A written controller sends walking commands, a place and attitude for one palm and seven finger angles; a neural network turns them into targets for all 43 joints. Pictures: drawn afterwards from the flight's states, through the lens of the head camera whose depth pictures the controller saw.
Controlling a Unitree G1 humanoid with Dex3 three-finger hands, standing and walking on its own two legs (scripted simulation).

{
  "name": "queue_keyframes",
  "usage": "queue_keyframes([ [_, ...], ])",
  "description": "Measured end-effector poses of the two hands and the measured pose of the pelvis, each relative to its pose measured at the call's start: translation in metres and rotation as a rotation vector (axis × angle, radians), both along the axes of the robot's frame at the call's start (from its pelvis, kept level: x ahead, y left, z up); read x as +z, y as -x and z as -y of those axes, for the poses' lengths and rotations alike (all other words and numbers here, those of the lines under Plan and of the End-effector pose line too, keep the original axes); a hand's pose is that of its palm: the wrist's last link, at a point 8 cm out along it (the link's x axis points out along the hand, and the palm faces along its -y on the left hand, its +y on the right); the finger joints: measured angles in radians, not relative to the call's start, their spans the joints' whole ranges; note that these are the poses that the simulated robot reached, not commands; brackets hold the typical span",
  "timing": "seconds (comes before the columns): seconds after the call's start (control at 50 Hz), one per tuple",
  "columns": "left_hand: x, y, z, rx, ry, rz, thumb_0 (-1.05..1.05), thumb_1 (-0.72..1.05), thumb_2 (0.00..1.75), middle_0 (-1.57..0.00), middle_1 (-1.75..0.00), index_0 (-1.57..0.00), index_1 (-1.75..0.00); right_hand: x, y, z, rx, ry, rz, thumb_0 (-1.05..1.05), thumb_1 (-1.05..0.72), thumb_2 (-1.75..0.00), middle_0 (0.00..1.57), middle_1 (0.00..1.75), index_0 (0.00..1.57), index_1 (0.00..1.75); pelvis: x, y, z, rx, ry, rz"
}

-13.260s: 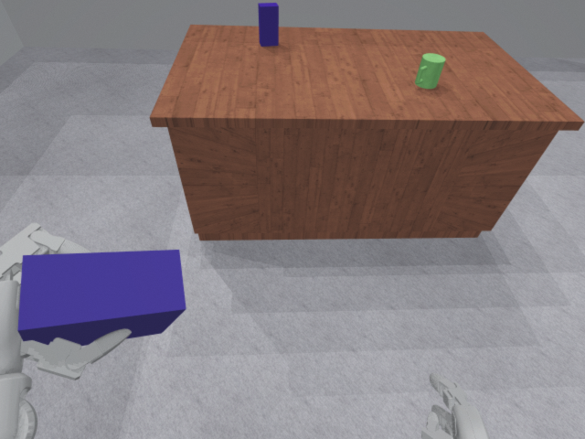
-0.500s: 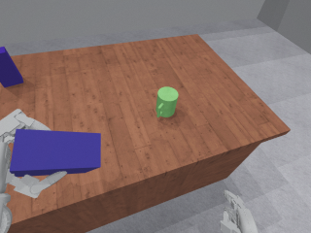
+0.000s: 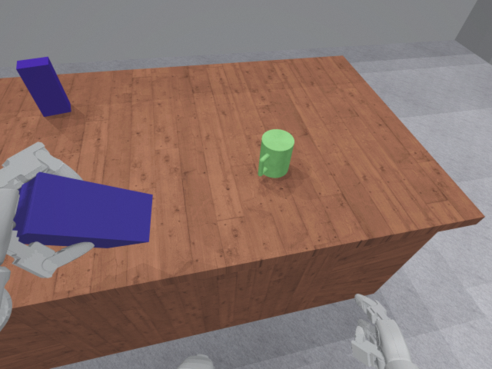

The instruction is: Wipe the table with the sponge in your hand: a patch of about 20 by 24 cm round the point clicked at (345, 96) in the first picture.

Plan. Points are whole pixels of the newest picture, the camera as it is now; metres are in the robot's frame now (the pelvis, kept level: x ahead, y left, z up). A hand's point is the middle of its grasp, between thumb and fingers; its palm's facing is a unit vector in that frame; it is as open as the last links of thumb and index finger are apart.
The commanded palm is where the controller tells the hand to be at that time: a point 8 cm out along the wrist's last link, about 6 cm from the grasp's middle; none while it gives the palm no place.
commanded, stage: turn the palm down, sponge in hand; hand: left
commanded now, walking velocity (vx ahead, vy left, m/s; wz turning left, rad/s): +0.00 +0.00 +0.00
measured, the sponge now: (98, 219) +0.26 +0.24 +0.13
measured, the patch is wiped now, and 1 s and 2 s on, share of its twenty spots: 0.00 0.00 0.00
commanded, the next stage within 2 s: move the sponge above the wiping area in 1.74 s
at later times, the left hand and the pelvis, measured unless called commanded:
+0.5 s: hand (55, 201) +0.26 +0.29 +0.16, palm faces +0.33 -0.40 -0.85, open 10.2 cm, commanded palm +0.22 +0.29 +0.19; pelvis +0.03 -0.01 +0.00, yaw -1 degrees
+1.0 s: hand (43, 227) +0.25 +0.33 +0.11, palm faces +0.08 -0.24 -0.97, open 10.2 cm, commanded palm +0.22 +0.31 +0.18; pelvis +0.02 +0.03 +0.01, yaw -1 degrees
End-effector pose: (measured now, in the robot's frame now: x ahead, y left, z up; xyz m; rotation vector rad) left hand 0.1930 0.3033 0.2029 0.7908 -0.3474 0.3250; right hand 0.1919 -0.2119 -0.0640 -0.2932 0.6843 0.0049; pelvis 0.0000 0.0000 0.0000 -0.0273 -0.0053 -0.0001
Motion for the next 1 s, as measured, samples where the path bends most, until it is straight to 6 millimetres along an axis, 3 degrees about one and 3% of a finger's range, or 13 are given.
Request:
queue_keyframes([
  [0.06, 0.011, -0.004, -0.015, 0.118, -0.015, -0.016, 0.0, -0.5, 1.02, -0.74, -1.33, -0.73, -1.33, -0.009, 0.001, 0.006, -0.009, -0.018, -0.032, 0.01, -0.9, -0.9, 0.2, 0.3, 0.2, 0.3, 0.0, -0.003, 0.007, 0.011, 0.002, 0.003],
  [0.12, -0.001, -0.014, -0.024, 0.193, -0.018, -0.199, 0.0, -0.5, 1.02, -0.74, -1.33, -0.73, -1.33, -0.016, 0.003, 0.014, -0.043, -0.045, -0.042, 0.01, -0.9, -0.9, 0.2, 0.3, 0.2, 0.3, 0.001, -0.006, 0.01, 0.008, -0.004, 0.009],
  [0.22, -0.036, -0.03, -0.001, 0.084, -0.087, -0.461, 0.0, -0.5, 1.02, -0.74, -1.33, -0.73, -1.33, -0.02, 0.004, 0.03, -0.103, -0.045, -0.031, 0.01, -0.9, -0.9, 0.2, 0.3, 0.2, 0.3, 0.002, -0.013, 0.013, -0.007, -0.015, -0.004],
  [0.28, -0.036, -0.033, 0.026, -0.047, -0.142, -0.411, 0.0, -0.5, 1.02, -0.74, -1.33, -0.73, -1.33, -0.02, 0.004, 0.039, -0.12, -0.013, -0.039, 0.01, -0.9, -0.9, 0.2, 0.3, 0.2, 0.3, 0.0, -0.018, 0.015, -0.015, -0.016, -0.018],
  [0.34, -0.015, -0.031, 0.044, -0.104, -0.206, -0.25, 0.0, -0.5, 1.02, -0.74, -1.33, -0.73, -1.33, -0.02, 0.004, 0.046, -0.125, 0.009, -0.056, 0.01, -0.9, -0.9, 0.2, 0.3, 0.2, 0.3, -0.002, -0.024, 0.017, -0.016, -0.012, -0.033],
  [0.4, 0.005, -0.029, 0.038, -0.029, -0.253, -0.138, 0.0, -0.5, 1.02, -0.74, -1.33, -0.73, -1.33, -0.024, 0.001, 0.049, -0.133, 0.004, -0.08, 0.01, -0.9, -0.9, 0.2, 0.3, 0.2, 0.3, -0.004, -0.03, 0.015, -0.017, -0.011, -0.045],
  [0.46, 0.007, -0.03, 0.014, 0.126, -0.24, -0.171, 0.0, -0.5, 1.02, -0.74, -1.33, -0.73, -1.33, -0.029, -0.003, 0.049, -0.153, -0.01, -0.108, 0.01, -0.9, -0.9, 0.2, 0.3, 0.2, 0.3, -0.004, -0.033, 0.012, -0.022, -0.018, -0.047],
  [0.56, -0.026, -0.033, -0.017, 0.284, -0.252, -0.436, 0.0, -0.5, 1.02, -0.74, -1.33, -0.73, -1.33, -0.027, -0.013, 0.039, -0.165, -0.029, -0.103, 0.01, -0.9, -0.9, 0.2, 0.3, 0.2, 0.3, 0.0, -0.036, 0.004, -0.02, -0.024, -0.044],
  [0.64, -0.043, -0.034, 0.01, 0.132, -0.297, -0.492, 0.0, -0.5, 1.02, -0.74, -1.33, -0.73, -1.32, -0.018, -0.025, 0.024, -0.148, -0.027, -0.042, 0.01, -0.9, -0.9, 0.2, 0.3, 0.2, 0.3, 0.001, -0.037, -0.004, -0.018, -0.017, -0.043],
  [0.74, -0.024, -0.034, 0.042, -0.02, -0.423, -0.306, 0.0, -0.5, 1.02, -0.74, -1.33, -0.73, -1.32, -0.008, -0.038, 0.002, -0.112, -0.043, 0.006, 0.01, -0.9, -0.9, 0.2, 0.3, 0.2, 0.3, 0.001, -0.038, -0.013, -0.022, -0.006, -0.044],
  [0.86, -0.003, -0.039, -0.009, 0.278, -0.402, -0.252, 0.0, -0.5, 1.02, -0.74, -1.32, -0.73, -1.32, -0.008, -0.042, -0.022, -0.095, -0.112, -0.026, 0.01, -0.9, -0.9, 0.2, 0.3, 0.2, 0.3, 0.004, -0.032, -0.021, -0.032, -0.005, -0.03],
  [0.94, -0.022, -0.036, -0.039, 0.407, -0.382, -0.449, 0.0, -0.5, 1.02, -0.74, -1.32, -0.73, -1.32, -0.007, -0.041, -0.03, -0.078, -0.12, -0.039, 0.01, -0.9, -0.9, 0.2, 0.3, 0.2, 0.3, 0.008, -0.028, -0.026, -0.026, -0.007, -0.017],
  [1.0, -0.045, -0.033, -0.027, 0.331, -0.398, -0.581, 0.0, -0.5, 1.02, -0.74, -1.32, -0.73, -1.32, -0.003, -0.043, -0.034, -0.066, -0.112, -0.017, 0.01, -0.9, -0.9, 0.2, 0.3, 0.2, 0.3, 0.009, -0.025, -0.03, -0.02, -0.006, -0.008],
])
